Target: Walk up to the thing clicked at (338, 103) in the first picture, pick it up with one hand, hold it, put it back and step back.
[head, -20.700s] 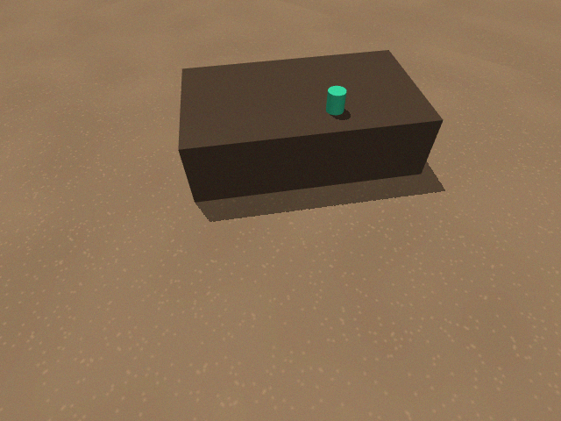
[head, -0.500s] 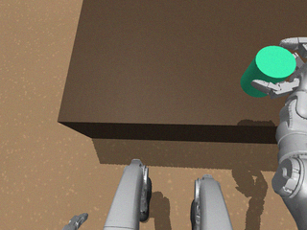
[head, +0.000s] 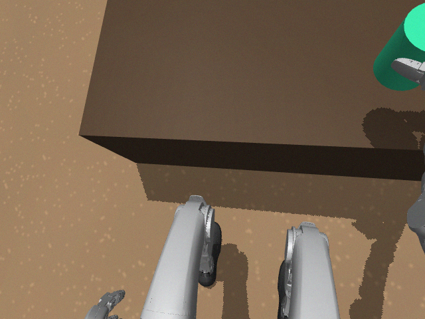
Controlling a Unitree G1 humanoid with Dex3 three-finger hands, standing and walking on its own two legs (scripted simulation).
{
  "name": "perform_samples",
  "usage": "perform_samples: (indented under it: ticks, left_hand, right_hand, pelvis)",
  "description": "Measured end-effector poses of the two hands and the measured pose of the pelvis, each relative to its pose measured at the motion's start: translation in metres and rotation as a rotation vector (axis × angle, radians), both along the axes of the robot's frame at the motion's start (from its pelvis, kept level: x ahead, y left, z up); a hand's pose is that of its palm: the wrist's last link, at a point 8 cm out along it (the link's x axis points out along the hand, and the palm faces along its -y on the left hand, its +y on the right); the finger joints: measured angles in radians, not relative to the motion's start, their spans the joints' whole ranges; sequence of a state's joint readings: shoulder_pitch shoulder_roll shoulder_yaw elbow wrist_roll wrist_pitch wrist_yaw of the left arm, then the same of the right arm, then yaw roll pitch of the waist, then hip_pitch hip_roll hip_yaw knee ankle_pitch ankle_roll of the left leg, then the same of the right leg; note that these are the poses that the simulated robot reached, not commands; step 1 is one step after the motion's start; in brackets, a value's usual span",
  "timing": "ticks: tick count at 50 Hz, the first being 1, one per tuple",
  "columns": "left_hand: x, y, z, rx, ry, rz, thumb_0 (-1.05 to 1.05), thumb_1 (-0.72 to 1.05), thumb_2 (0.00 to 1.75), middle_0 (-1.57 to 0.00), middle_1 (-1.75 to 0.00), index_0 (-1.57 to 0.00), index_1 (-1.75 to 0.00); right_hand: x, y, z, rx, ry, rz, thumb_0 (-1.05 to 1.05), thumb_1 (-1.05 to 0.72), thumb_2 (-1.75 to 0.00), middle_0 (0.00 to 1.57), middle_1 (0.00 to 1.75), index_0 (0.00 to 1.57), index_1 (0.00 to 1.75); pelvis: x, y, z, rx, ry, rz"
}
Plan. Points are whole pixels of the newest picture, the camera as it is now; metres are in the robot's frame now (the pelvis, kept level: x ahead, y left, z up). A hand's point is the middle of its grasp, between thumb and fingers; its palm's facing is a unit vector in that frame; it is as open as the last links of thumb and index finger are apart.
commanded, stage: crouch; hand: right
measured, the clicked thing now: (416, 50) +0.57 -0.22 -0.01
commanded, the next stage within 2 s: lower in 0.34 s
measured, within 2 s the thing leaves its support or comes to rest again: neither
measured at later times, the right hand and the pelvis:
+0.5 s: hand out of the picture +0.58 -0.25 -0.02, palm faces +0.30 +0.95 -0.02, open 11.6 cm; pelvis -0.01 +0.00 -0.04, yaw +0 degrees
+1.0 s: hand (410, 63) +0.59 -0.25 -0.08, palm faces +0.30 +0.95 -0.02, open 11.6 cm; pelvis -0.02 +0.00 -0.10, yaw +0 degrees
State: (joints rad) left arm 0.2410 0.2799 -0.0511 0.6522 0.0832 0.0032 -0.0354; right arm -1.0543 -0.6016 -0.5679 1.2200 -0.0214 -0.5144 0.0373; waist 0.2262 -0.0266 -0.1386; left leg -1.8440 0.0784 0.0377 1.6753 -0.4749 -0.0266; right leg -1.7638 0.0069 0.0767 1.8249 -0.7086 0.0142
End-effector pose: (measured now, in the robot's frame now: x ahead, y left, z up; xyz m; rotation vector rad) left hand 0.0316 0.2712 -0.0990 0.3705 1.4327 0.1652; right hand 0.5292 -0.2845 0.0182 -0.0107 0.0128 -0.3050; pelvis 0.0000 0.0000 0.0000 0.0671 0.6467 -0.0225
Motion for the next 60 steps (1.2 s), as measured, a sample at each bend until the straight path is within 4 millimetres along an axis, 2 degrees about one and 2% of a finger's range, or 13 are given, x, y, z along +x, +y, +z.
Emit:
perform_samples:
  ticks: [13, 26, 42, 60]
  left_hand:
    - [-0.013, -0.004, -0.024, -0.001, 0.046, 0.004, 0.00, 0.86, 0.92, -0.21, -0.30, -0.19, -0.32]
    - [-0.028, -0.002, -0.036, 0.011, 0.086, 0.018, 0.00, 0.87, 0.91, -0.20, -0.30, -0.20, -0.32]
    - [-0.044, 0.003, -0.069, 0.026, 0.162, -0.006, 0.00, 0.87, 0.91, -0.21, -0.31, -0.20, -0.32]
    - [-0.049, -0.002, -0.092, 0.031, 0.169, -0.026, 0.00, 0.87, 0.92, -0.21, -0.31, -0.20, -0.33]
  right_hand:
    - [0.011, -0.004, -0.022, -0.006, 0.004, 0.001, -0.01, 0.61, -0.81, 0.70, 1.16, 0.71, 1.15]
    - [0.019, -0.007, -0.036, -0.006, 0.011, -0.002, -0.01, 0.61, -0.80, 0.71, 1.15, 0.72, 1.14]
    - [0.023, -0.009, -0.091, -0.012, -0.002, -0.006, -0.01, 0.61, -0.81, 0.71, 1.15, 0.72, 1.14]
    - [0.028, -0.011, -0.113, -0.009, 0.007, -0.005, -0.01, 0.61, -0.80, 0.72, 1.13, 0.73, 1.12]
  pelvis:
    - [-0.005, -0.002, -0.025, 0.005, 0.014, -0.005]
    - [-0.010, -0.003, -0.042, 0.008, 0.024, -0.007]
    - [-0.017, -0.002, -0.083, 0.015, 0.035, -0.012]
    - [-0.022, -0.005, -0.111, 0.035, 0.017, -0.013]
